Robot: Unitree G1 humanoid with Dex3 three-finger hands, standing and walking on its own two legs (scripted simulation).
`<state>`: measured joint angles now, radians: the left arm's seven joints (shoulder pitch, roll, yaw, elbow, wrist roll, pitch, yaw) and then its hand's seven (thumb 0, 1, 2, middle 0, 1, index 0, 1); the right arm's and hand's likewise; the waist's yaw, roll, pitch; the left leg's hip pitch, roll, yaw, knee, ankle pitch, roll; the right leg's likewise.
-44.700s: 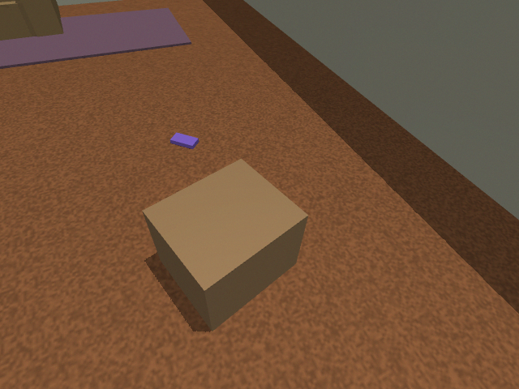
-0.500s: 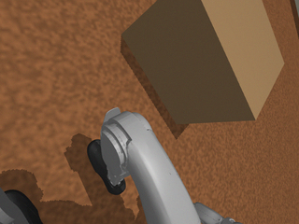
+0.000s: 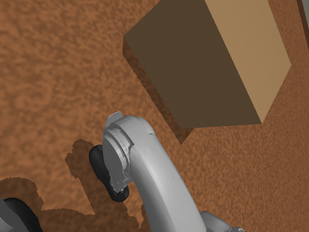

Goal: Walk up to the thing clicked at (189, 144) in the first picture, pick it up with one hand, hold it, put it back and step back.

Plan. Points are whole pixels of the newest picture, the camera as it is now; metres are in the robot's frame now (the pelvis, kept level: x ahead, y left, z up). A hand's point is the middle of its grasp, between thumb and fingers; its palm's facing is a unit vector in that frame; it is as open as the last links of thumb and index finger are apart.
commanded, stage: close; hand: left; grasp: from above
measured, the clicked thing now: out of the picture +0.43 +0.33 -0.31
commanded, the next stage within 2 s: settle in 0.06 s
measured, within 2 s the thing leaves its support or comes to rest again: leaves its support in 0.52 s
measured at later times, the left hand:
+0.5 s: hand out of the picture +0.45 +0.32 -0.26, palm faces -0.21 -0.41 -0.89, open 10.4 cm
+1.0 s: hand out of the picture +0.44 +0.35 -0.18, palm faces -0.23 -0.38 -0.90, open 10.5 cm
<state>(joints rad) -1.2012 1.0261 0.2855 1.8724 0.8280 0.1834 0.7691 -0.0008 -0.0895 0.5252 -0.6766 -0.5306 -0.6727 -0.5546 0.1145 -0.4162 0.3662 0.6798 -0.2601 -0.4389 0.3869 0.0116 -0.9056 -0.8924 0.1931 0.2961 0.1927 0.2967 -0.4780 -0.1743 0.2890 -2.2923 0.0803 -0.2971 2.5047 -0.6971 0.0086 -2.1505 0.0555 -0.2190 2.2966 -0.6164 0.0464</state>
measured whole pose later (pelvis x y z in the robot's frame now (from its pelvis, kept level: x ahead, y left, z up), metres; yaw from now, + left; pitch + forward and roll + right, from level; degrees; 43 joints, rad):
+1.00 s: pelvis +0.01 -0.01 +0.01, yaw +4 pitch +32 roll -11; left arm -1.12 0.75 0.21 1.60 0.83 0.33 0.56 0.01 -0.02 0.41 -0.70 -0.45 -0.70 -0.47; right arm 0.18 -0.36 0.18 0.79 -0.17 -0.37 0.35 0.00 -0.90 -0.89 0.19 0.30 0.19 0.30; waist -0.34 -0.03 0.04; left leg -2.32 0.07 -0.19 2.42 -0.68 0.01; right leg -2.22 0.02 -0.14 2.29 -0.64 0.02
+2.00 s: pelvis +0.02 -0.02 +0.18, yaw +12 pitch +32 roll -3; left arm -0.65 0.36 -0.01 0.99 0.71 0.55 0.34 0.01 -0.04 0.42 -0.74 -0.39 -0.74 -0.41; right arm 0.14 -0.27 0.02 0.84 0.00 -0.18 0.05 0.01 -0.91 -0.90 0.20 0.30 0.20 0.30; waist -0.13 0.05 -0.25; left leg -1.77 0.08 -0.05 1.83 -0.62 -0.02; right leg -1.74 0.00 -0.05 1.80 -0.61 -0.01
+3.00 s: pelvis +0.11 +0.00 +0.42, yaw +15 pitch +10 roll -1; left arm -0.45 0.21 -0.16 0.97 0.67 0.61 0.32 0.00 -0.03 0.48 -0.62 -0.56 -0.62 -0.58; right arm 0.25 -0.24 0.02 0.85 0.04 -0.15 -0.01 0.01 -0.89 -0.89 0.20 0.30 0.20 0.30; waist -0.06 0.03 -0.11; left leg -0.57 0.05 0.01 0.77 -0.38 -0.02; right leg -0.54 -0.01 -0.03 0.75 -0.38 0.00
